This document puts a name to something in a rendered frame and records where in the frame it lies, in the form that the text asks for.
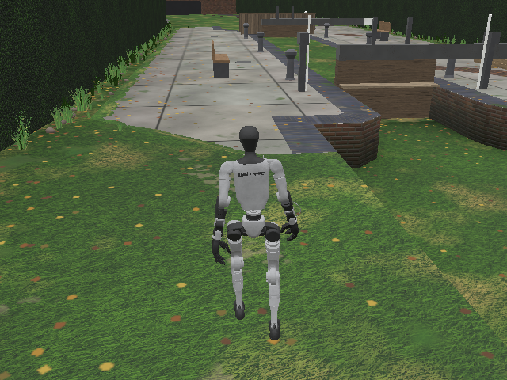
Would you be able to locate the left robot thigh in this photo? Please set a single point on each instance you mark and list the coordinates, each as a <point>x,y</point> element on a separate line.
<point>234,237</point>

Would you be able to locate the left robot forearm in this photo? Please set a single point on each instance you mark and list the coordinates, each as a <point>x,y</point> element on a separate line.
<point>219,222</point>

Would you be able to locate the robot right hand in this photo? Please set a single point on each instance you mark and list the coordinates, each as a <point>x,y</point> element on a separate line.
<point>293,228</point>

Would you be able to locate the robot right upper arm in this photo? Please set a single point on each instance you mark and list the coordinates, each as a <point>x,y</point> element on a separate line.
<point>279,178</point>

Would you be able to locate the right robot forearm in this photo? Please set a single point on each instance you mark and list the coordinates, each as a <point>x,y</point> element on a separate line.
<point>289,210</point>

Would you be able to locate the robot left hand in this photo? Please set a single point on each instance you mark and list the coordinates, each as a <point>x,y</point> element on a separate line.
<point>215,250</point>

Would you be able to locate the robot right shin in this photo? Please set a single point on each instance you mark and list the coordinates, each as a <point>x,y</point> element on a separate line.
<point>274,299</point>

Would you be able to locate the robot left upper arm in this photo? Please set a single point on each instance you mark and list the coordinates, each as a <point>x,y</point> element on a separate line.
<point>224,183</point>

